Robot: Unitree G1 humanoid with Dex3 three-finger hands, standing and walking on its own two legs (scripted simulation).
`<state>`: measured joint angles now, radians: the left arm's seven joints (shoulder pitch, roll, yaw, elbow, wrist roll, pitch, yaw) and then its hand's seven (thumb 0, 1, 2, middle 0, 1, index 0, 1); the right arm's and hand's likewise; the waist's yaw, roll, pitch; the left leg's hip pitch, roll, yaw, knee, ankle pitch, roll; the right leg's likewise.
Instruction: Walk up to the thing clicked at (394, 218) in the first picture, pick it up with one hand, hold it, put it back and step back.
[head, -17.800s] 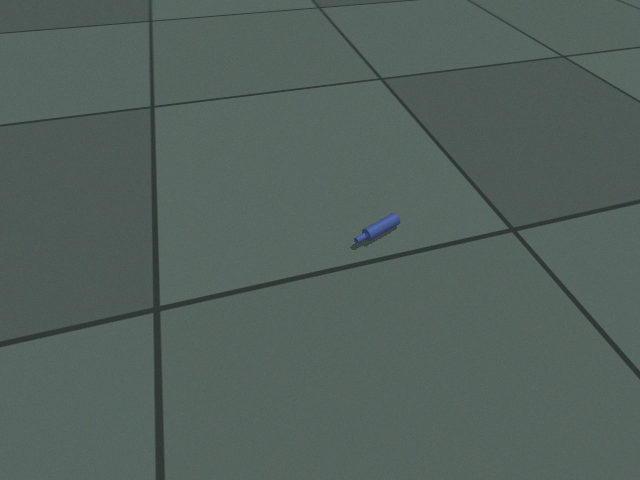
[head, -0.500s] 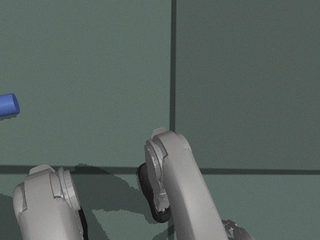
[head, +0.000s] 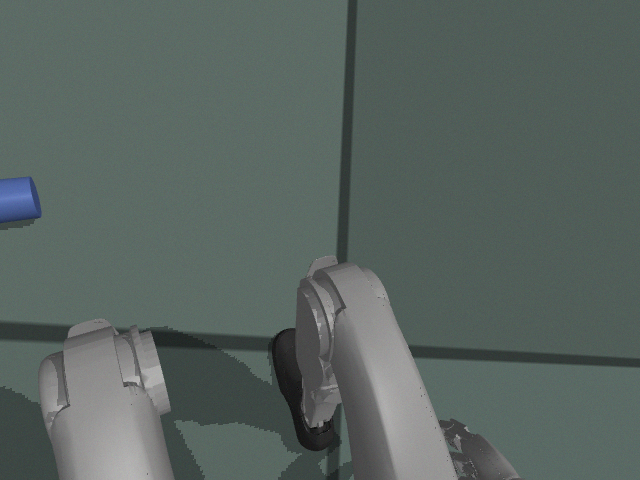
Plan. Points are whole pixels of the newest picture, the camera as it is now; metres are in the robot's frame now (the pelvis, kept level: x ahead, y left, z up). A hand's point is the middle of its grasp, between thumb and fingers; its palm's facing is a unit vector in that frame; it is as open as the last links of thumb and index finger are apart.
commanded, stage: rest palm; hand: left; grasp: from above
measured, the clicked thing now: out of the picture +0.49 +0.34 -0.29
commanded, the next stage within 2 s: close in 1.16 s
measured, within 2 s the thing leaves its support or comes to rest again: neither
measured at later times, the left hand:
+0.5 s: hand out of the picture +0.48 +0.32 -0.24, palm faces -0.45 -0.10 -0.89, open 14.0 cm
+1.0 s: hand out of the picture +0.47 +0.32 -0.25, palm faces -0.45 -0.10 -0.89, open 13.5 cm
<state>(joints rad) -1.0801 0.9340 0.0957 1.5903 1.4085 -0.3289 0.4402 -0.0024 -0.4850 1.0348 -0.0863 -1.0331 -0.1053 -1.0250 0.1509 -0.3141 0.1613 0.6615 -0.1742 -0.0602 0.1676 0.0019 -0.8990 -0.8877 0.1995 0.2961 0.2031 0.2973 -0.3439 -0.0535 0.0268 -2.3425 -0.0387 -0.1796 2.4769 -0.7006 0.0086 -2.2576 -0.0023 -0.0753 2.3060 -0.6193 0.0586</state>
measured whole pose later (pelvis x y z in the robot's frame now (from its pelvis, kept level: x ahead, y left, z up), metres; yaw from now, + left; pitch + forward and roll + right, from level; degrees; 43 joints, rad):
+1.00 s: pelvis +0.00 +0.01 -0.02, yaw -4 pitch +28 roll -16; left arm -1.06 1.08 0.13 1.71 1.40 -0.31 0.57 0.00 -0.48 1.11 -0.11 -1.05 -0.09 -1.07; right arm 0.13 -0.34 0.28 0.63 -0.25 -0.17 0.23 0.00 -0.90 -0.90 0.20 0.30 0.20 0.30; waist -0.40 -0.13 0.15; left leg -2.35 -0.02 -0.24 2.58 -0.73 0.02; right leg -2.25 0.03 -0.12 2.35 -0.61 0.08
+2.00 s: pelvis +0.00 +0.01 -0.02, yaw -4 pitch +27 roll -16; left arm -1.07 1.10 0.13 1.70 1.38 -0.30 0.57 0.00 -0.12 0.89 -0.29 -1.01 -0.33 -0.98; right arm 0.13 -0.36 0.30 0.61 -0.24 -0.19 0.23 0.00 -0.90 -0.90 0.20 0.30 0.20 0.30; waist -0.40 -0.14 0.17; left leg -2.34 -0.02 -0.25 2.57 -0.73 0.01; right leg -2.24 0.03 -0.13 2.33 -0.60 0.08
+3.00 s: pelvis +0.00 +0.01 -0.02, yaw -5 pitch +27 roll -16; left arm -1.07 1.12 0.15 1.68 1.37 -0.30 0.55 0.00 0.14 0.51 -0.61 -0.78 -0.68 -0.68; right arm 0.14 -0.37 0.30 0.60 -0.24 -0.18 0.22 0.00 -0.90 -0.90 0.20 0.30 0.20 0.30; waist -0.40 -0.13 0.18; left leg -2.35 -0.02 -0.25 2.57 -0.73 0.02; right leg -2.24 0.03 -0.14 2.33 -0.60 0.07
